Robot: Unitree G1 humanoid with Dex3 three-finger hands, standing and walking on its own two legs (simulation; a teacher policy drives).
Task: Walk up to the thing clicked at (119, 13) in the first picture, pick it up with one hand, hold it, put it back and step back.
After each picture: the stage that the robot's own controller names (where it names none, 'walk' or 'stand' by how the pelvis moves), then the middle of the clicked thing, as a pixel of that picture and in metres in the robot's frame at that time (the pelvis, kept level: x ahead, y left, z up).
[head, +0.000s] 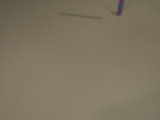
stand; (120, 7) +1.99 -0.63 -0.65
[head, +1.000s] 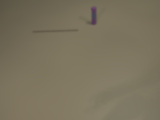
walk; (93, 16) +1.93 -0.11 -0.63
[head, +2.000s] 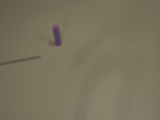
walk; (57, 36) +1.35 +0.26 -0.65
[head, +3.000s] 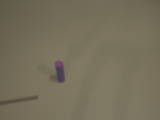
walk; (60, 72) +0.85 +0.20 -0.64
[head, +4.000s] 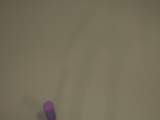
stand; (50, 112) +0.47 +0.20 -0.63
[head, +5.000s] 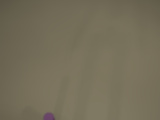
stand; out of the picture +0.43 +0.22 -0.66
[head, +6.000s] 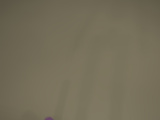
stand; out of the picture +0.41 +0.22 -0.66
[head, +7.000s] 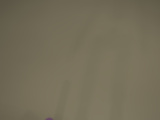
stand; out of the picture +0.41 +0.22 -0.66
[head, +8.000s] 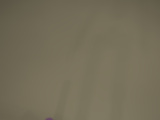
stand; out of the picture +0.40 +0.22 -0.66
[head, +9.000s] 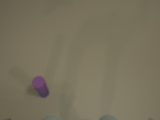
go down; (41, 88) +0.45 +0.21 -0.51
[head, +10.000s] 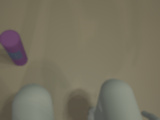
go down; (16, 50) +0.49 +0.26 -0.26
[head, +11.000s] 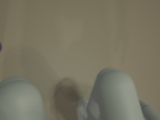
close in; out of the picture +0.47 +0.28 -0.20
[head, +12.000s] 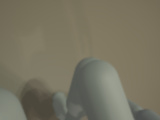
close; out of the picture +0.46 +0.31 -0.16
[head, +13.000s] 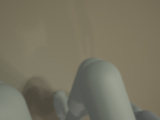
lift; out of the picture +0.42 +0.30 -0.16
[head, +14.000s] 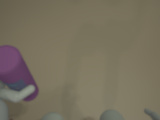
lift; (19, 79) +0.34 +0.19 +0.03
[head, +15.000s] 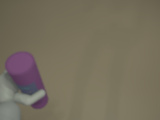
hold; (31, 85) +0.32 +0.16 +0.04
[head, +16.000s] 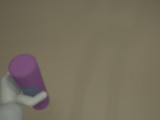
hold; (33, 86) +0.32 +0.16 +0.03
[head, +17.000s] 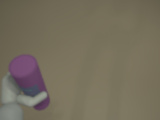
crouch; (33, 87) +0.32 +0.16 +0.04
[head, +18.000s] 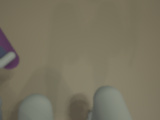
crouch; out of the picture +0.44 +0.23 -0.04
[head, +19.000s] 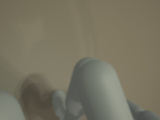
lower; out of the picture +0.43 +0.32 -0.17
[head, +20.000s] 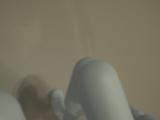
lower; out of the picture +0.45 +0.32 -0.17
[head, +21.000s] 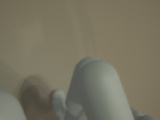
lower; out of the picture +0.44 +0.32 -0.16
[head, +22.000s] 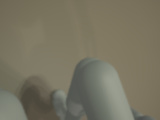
lower; out of the picture +0.44 +0.31 -0.16
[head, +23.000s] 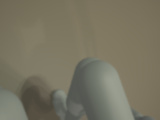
loosen; out of the picture +0.44 +0.32 -0.16
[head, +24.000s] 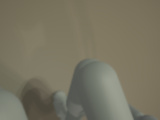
withdraw; out of the picture +0.44 +0.31 -0.17
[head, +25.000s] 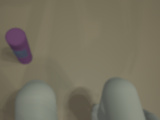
walk; (21, 49) +0.48 +0.25 -0.25
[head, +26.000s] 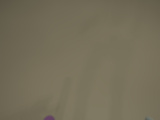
stand; out of the picture +0.41 +0.20 -0.59
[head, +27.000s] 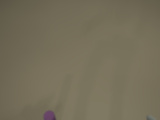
stand; out of the picture +0.43 +0.21 -0.60
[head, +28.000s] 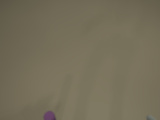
stand; out of the picture +0.43 +0.21 -0.60
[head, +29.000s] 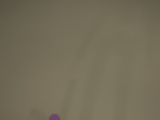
stand; out of the picture +0.44 +0.21 -0.65
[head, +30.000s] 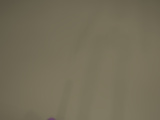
stand; out of the picture +0.40 +0.21 -0.66
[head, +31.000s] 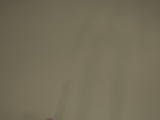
walk; out of the picture +0.40 +0.22 -0.66
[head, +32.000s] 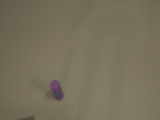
walk; (57, 91) +0.55 +0.21 -0.64
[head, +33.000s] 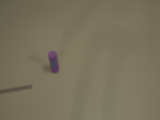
walk; (54, 62) +0.82 +0.19 -0.63
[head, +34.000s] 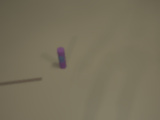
stand; (61, 58) +1.04 +0.20 -0.64
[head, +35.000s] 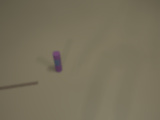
stand; (57, 62) +1.03 +0.21 -0.66
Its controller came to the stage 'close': yes
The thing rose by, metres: 0.68
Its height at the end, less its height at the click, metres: +0.00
